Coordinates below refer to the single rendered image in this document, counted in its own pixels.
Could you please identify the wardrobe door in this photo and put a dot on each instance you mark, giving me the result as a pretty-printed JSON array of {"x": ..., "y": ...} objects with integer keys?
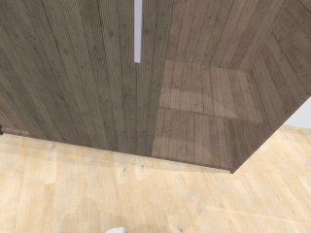
[
  {"x": 67, "y": 70},
  {"x": 8, "y": 118}
]

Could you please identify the handle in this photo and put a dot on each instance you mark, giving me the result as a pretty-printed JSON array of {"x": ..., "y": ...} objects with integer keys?
[{"x": 138, "y": 29}]

